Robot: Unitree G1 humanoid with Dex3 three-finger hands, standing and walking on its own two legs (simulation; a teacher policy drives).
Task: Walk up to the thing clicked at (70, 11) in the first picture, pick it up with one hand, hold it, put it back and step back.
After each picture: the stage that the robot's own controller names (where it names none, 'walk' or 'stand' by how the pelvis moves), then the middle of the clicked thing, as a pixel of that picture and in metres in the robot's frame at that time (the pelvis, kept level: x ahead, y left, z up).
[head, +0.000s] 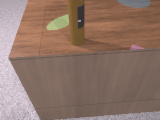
stand; (76, 20) +0.66 +0.05 +0.09
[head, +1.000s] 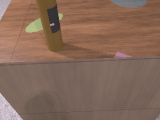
walk; (50, 23) +0.57 +0.17 +0.12
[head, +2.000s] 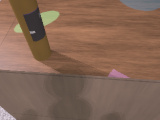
stand; (33, 29) +0.48 +0.20 +0.14
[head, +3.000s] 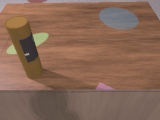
stand; (27, 51) +0.46 +0.23 +0.09
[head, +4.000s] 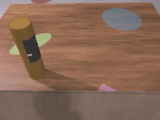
stand; (30, 52) +0.46 +0.22 +0.09
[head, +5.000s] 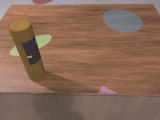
stand; (29, 54) +0.46 +0.22 +0.09
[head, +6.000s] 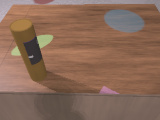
stand; (31, 53) +0.46 +0.22 +0.09
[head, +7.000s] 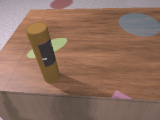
rise first; (45, 56) +0.45 +0.19 +0.09
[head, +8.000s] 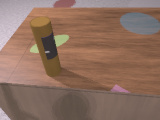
go down; (47, 49) +0.49 +0.19 +0.10
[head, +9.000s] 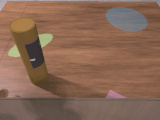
go down; (32, 56) +0.43 +0.18 +0.10
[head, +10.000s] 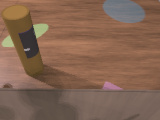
close in; (26, 46) +0.46 +0.18 +0.11
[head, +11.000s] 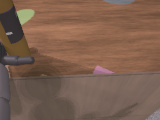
close; (9, 30) +0.48 +0.20 +0.15
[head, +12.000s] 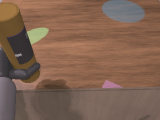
lift; (19, 50) +0.39 +0.19 +0.18
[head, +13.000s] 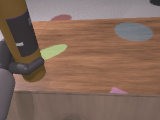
lift; (22, 41) +0.32 +0.17 +0.29
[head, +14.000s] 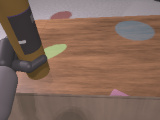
hold; (25, 38) +0.32 +0.16 +0.29
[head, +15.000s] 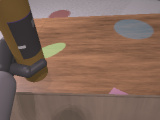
hold; (24, 42) +0.30 +0.16 +0.29
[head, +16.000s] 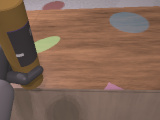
crouch; (20, 50) +0.31 +0.17 +0.25
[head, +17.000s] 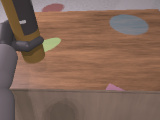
crouch; (23, 22) +0.41 +0.18 +0.28
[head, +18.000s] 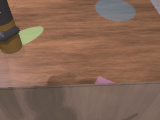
lower; out of the picture +0.49 +0.23 +0.23
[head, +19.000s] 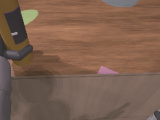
lower; (13, 31) +0.47 +0.19 +0.15
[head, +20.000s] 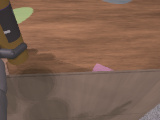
lower; (6, 29) +0.48 +0.20 +0.15
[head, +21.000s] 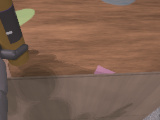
lower; (8, 30) +0.48 +0.20 +0.15
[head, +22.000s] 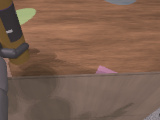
rest; (8, 29) +0.48 +0.20 +0.15
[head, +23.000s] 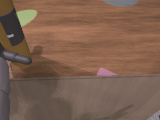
withdraw; (10, 32) +0.47 +0.20 +0.14
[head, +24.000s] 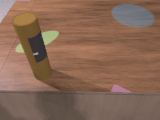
sink last; (35, 50) +0.44 +0.19 +0.12
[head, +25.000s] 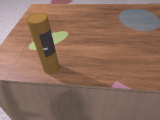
stand; (45, 46) +0.48 +0.20 +0.10
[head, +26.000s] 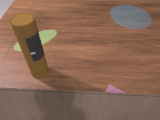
stand; (32, 50) +0.45 +0.20 +0.10
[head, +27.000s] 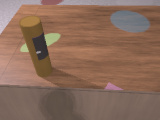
stand; (38, 49) +0.48 +0.20 +0.09
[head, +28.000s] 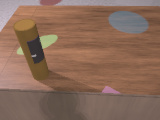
stand; (34, 53) +0.47 +0.21 +0.09
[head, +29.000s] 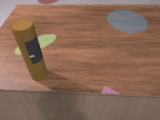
stand; (32, 53) +0.46 +0.22 +0.09
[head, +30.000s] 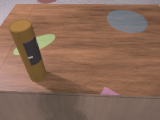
stand; (30, 54) +0.45 +0.22 +0.09
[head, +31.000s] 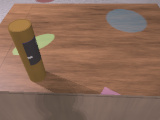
stand; (30, 54) +0.45 +0.22 +0.09
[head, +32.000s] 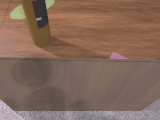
walk; (36, 16) +0.53 +0.17 +0.10
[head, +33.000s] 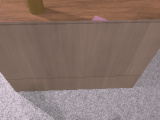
walk; out of the picture +0.73 +0.27 +0.12
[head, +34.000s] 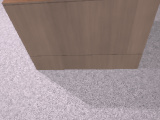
stand; out of the picture +1.05 +0.28 +0.11
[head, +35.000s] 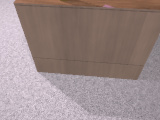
stand; out of the picture +1.06 +0.17 +0.10
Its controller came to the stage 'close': yes
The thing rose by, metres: 0.21
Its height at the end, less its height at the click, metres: +0.00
